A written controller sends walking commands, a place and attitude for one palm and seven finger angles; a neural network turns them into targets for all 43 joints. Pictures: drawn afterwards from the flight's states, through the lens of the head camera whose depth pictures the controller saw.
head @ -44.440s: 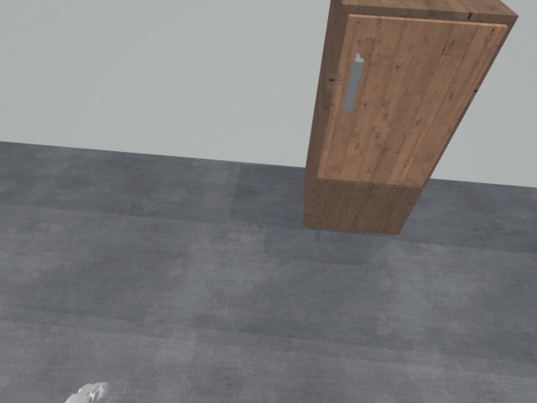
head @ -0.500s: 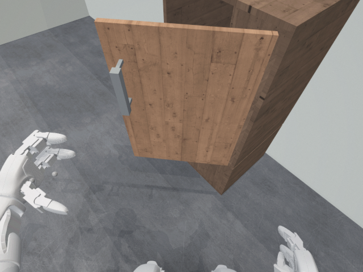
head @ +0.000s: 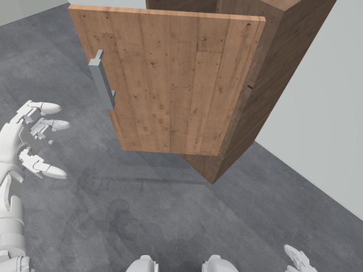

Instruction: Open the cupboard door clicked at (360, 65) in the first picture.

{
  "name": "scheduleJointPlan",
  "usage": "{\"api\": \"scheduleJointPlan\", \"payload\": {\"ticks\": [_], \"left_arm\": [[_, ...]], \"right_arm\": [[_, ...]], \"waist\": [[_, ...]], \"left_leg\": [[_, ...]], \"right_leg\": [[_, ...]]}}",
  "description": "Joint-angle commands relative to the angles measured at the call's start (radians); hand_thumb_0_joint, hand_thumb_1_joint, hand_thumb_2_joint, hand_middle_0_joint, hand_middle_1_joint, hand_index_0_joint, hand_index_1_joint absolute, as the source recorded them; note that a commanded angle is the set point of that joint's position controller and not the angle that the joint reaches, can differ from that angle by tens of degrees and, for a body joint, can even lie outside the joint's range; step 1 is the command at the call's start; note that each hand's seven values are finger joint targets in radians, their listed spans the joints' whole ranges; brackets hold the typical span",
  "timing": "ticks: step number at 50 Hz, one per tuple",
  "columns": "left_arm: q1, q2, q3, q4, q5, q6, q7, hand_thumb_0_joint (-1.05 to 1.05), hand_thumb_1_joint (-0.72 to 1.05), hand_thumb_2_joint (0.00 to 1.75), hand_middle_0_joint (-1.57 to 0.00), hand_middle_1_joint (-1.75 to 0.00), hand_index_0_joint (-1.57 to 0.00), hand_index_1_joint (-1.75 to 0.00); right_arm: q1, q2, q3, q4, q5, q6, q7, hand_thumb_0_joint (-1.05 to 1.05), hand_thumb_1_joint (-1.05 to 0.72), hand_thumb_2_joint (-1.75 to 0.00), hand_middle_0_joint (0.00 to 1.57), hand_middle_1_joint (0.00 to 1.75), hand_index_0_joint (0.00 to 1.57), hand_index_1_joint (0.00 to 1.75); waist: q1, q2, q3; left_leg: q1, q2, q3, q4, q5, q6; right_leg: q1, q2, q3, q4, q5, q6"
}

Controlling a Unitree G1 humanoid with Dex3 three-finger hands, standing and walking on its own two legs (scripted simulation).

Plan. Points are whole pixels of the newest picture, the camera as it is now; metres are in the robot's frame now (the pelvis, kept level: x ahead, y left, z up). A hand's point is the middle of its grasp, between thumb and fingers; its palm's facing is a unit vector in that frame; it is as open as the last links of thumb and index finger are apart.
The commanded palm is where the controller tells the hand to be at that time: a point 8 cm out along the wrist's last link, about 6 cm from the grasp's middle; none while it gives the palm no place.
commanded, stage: move the hooked fingers beside the handle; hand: left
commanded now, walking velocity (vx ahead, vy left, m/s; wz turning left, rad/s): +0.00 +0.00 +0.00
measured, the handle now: (105, 81) +0.57 +0.21 +0.05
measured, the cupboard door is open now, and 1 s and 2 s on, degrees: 42 42 42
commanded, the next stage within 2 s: slide the fingers in behind the handle in 1.90 s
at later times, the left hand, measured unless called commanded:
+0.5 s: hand (66, 114) +0.44 +0.27 +0.06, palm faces -0.06 -1.00 -0.01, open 14.0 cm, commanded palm +0.43 +0.32 +0.06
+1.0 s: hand (75, 91) +0.51 +0.27 +0.07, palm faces -0.06 -1.00 -0.01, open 14.0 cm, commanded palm +0.50 +0.31 +0.06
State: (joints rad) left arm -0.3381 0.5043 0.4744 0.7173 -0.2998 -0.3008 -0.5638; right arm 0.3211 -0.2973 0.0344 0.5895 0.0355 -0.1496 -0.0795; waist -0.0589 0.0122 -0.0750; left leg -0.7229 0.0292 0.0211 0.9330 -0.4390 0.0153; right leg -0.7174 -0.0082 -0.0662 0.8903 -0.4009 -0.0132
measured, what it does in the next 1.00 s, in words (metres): stands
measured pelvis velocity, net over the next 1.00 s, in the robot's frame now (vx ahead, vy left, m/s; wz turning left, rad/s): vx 0.00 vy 0.02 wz -0.04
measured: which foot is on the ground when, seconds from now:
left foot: down 0.00-1.00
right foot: down 0.00-1.00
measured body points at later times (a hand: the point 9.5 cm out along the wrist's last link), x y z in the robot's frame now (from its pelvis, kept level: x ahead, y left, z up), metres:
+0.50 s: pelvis +0.00 +0.01 -0.01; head +0.11 +0.03 +0.42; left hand +0.44 +0.33 +0.07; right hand +0.06 -0.27 -0.11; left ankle +0.01 +0.11 -0.69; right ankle +0.02 -0.12 -0.69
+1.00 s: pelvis +0.00 +0.02 -0.02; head +0.15 +0.05 +0.40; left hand +0.51 +0.32 +0.07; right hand +0.00 -0.26 -0.12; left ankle +0.01 +0.11 -0.69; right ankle +0.02 -0.12 -0.69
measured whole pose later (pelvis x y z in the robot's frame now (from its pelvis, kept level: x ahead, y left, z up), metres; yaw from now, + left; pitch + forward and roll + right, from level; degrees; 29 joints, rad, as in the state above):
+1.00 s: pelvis +0.00 +0.02 -0.02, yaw -2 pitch +22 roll -4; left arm -0.92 0.73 0.51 1.20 -0.11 -0.33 -0.51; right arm 0.40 -0.29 0.06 0.60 0.00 0.06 -0.04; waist -0.18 0.01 -0.07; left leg -0.96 0.05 0.02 1.05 -0.48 0.04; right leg -0.93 0.01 -0.06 0.95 -0.40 0.01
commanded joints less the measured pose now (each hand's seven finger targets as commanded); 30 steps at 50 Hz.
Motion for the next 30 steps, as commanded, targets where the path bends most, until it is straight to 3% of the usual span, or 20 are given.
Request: {"api": "scheduleJointPlan", "payload": {"ticks": [1, 2, 3, 4, 6, 8, 12, 15, 16, 18, 20, 23, 26, 27, 29, 30], "left_arm": [[-0.288, 0.298, 0.067, -0.114, -0.027, -0.067, -0.011, 0.00, -0.50, 0.30, -0.30, -1.20, -0.30, -1.20], [-0.321, 0.284, 0.049, -0.093, -0.026, -0.064, -0.015, 0.00, -0.50, 0.30, -0.30, -1.20, -0.30, -1.20], [-0.349, 0.316, 0.070, -0.081, -0.027, -0.067, -0.016, 0.00, -0.50, 0.30, -0.30, -1.20, -0.30, -1.20], [-0.378, 0.305, 0.050, -0.062, -0.015, -0.067, -0.021, 0.00, -0.50, 0.30, -0.30, -1.20, -0.30, -1.20], [-0.430, 0.364, 0.086, -0.047, 0.000, -0.078, -0.014, 0.00, -0.50, 0.30, -0.30, -1.20, -0.30, -1.20], [-0.506, 0.360, 0.063, -0.074, 0.007, -0.101, -0.012, 0.00, -0.50, 0.30, -0.30, -1.20, -0.30, -1.20], [-0.573, 0.385, 0.076, -0.017, 0.025, -0.124, -0.003, 0.00, -0.50, 0.30, -0.30, -1.20, -0.30, -1.20], [-0.591, 0.400, 0.081, 0.098, 0.035, -0.107, -0.010, 0.00, -0.50, 0.30, -0.30, -1.20, -0.30, -1.20], [-0.618, 0.412, 0.079, 0.104, 0.044, -0.104, -0.009, 0.00, -0.50, 0.30, -0.30, -1.20, -0.30, -1.20], [-0.650, 0.382, 0.044, 0.126, 0.054, -0.094, -0.013, 0.00, -0.50, 0.30, -0.30, -1.20, -0.30, -1.20], [-0.643, 0.444, 0.085, 0.165, 0.069, -0.088, -0.007, 0.00, -0.50, 0.30, -0.30, -1.20, -0.30, -1.20], [-0.748, 0.423, 0.051, 0.175, 0.076, -0.100, -0.001, 0.00, -0.50, 0.30, -0.30, -1.20, -0.30, -1.20], [-0.785, 0.466, 0.079, 0.187, 0.089, -0.116, 0.012, 0.00, -0.50, 0.30, -0.30, -1.20, -0.30, -1.20], [-0.807, 0.453, 0.061, 0.185, 0.095, -0.119, 0.013, 0.00, -0.50, 0.30, -0.30, -1.20, -0.30, -1.20], [-0.853, 0.472, 0.065, 0.178, 0.103, -0.127, 0.016, 0.00, -0.50, 0.30, -0.30, -1.20, -0.30, -1.20], [-0.828, 0.499, 0.097, 0.184, 0.103, -0.126, 0.021, 0.00, -0.50, 0.30, -0.30, -1.20, -0.30, -1.20]], "right_arm": [[0.042, -0.159, -0.066, -0.106, 0.008, -0.019, -0.009, 0.00, -0.90, -0.90, 0.20, 0.30, 0.20, 0.30], [0.046, -0.160, -0.065, -0.103, 0.009, -0.016, -0.009, 0.00, -0.90, -0.90, 0.20, 0.30, 0.20, 0.30], [0.053, -0.165, -0.067, -0.099, 0.009, -0.011, -0.011, 0.00, -0.90, -0.90, 0.20, 0.30, 0.20, 0.30], [0.059, -0.165, -0.066, -0.099, 0.009, -0.006, -0.011, 0.00, -0.90, -0.90, 0.20, 0.30, 0.20, 0.30], [0.072, -0.168, -0.069, -0.089, 0.006, 0.003, -0.011, 0.00, -0.90, -0.90, 0.20, 0.30, 0.20, 0.30], [0.080, -0.164, -0.069, -0.084, 0.003, 0.009, -0.010, 0.00, -0.90, -0.90, 0.20, 0.30, 0.20, 0.30], [0.096, -0.164, -0.068, -0.069, -0.002, 0.027, -0.007, 0.00, -0.90, -0.90, 0.20, 0.30, 0.20, 0.30], [0.111, -0.171, -0.062, -0.061, -0.001, 0.047, -0.006, 0.00, -0.90, -0.90, 0.20, 0.30, 0.20, 0.30], [0.114, -0.173, -0.063, -0.059, -0.001, 0.051, -0.004, 0.00, -0.90, -0.90, 0.20, 0.30, 0.20, 0.30], [0.125, -0.172, -0.064, -0.065, -0.003, 0.060, -0.001, 0.00, -0.90, -0.90, 0.20, 0.30, 0.20, 0.30], [0.139, -0.180, -0.064, -0.064, -0.005, 0.076, 0.001, 0.00, -0.90, -0.90, 0.20, 0.30, 0.20, 0.30], [0.147, -0.178, -0.061, -0.061, -0.008, 0.090, 0.003, 0.00, -0.90, -0.90, 0.20, 0.30, 0.20, 0.30], [0.167, -0.188, -0.064, -0.054, -0.012, 0.106, 0.004, 0.00, -0.90, -0.90, 0.20, 0.30, 0.20, 0.30], [0.166, -0.185, -0.063, -0.052, -0.013, 0.108, 0.007, 0.00, -0.90, -0.90, 0.20, 0.30, 0.20, 0.30], [0.183, -0.187, -0.061, -0.041, -0.018, 0.118, 0.009, 0.00, -0.90, -0.90, 0.20, 0.30, 0.20, 0.30], [0.190, -0.191, -0.065, -0.040, -0.021, 0.124, 0.010, 0.00, -0.90, -0.90, 0.20, 0.30, 0.20, 0.30]], "waist": [[0.002, 0.048, -0.311], [-0.007, 0.035, -0.298], [-0.003, 0.023, -0.299], [-0.012, 0.031, -0.311], [-0.006, 0.075, -0.339], [-0.016, 0.101, -0.369], [-0.022, 0.116, -0.411], [-0.029, 0.086, -0.383], [-0.030, 0.103, -0.385], [-0.042, 0.112, -0.395], [-0.032, 0.092, -0.411], [-0.061, 0.094, -0.397], [-0.063, 0.099, -0.442], [-0.068, 0.149, -0.450], [-0.070, 0.178, -0.484], [-0.062, 0.161, -0.503]], "left_leg": [[0.137, -0.021, -0.032, -0.116, 0.271, 0.010], [0.124, -0.021, -0.032, -0.117, 0.247, 0.012], [0.111, -0.020, -0.033, -0.110, 0.251, 0.014], [0.116, -0.022, -0.032, -0.112, 0.251, 0.015], [0.117, -0.022, -0.031, -0.102, 0.258, 0.014], [0.151, -0.019, -0.037, -0.089, 0.298, 0.015], [0.158, -0.017, -0.042, -0.076, 0.297, 0.013], [0.125, -0.014, -0.044, -0.071, 0.296, 0.014], [0.123, -0.012, -0.047, -0.069, 0.299, 0.014], [0.144, -0.011, -0.049, -0.061, 0.328, 0.016], [0.122, -0.009, -0.047, -0.057, 0.325, 0.014], [0.116, -0.006, -0.054, -0.041, 0.328, 0.018], [0.137, -0.001, -0.063, -0.033, 0.332, 0.014], [0.153, -0.002, -0.062, -0.026, 0.339, 0.012], [0.198, 0.004, -0.075, -0.020, 0.394, 0.004], [0.207, 0.005, -0.080, -0.015, 0.419, 0.003]], "right_leg": [[0.165, 0.026, 0.044, -0.105, 0.244, -0.008], [0.150, 0.024, 0.044, -0.108, 0.222, -0.006], [0.163, 0.025, 0.050, -0.104, 0.225, -0.011], [0.155, 0.025, 0.049, -0.102, 0.228, -0.008], [0.154, 0.023, 0.056, -0.093, 0.229, -0.009], [0.138, 0.028, 0.052, -0.078, 0.252, -0.015], [0.124, 0.030, 0.051, -0.069, 0.242, -0.011], [0.107, 0.033, 0.046, -0.064, 0.247, -0.012], [0.096, 0.032, 0.044, -0.059, 0.245, -0.013], [0.065, 0.036, 0.038, -0.049, 0.254, -0.016], [0.080, 0.036, 0.039, -0.046, 0.260, -0.011], [0.030, 0.041, 0.034, -0.033, 0.246, -0.013], [0.013, 0.042, 0.033, -0.029, 0.233, -0.010], [-0.009, 0.042, 0.036, -0.027, 0.229, -0.011], [-0.029, 0.046, 0.028, -0.016, 0.241, -0.014], [-0.020, 0.046, 0.025, -0.014, 0.257, -0.013]]}}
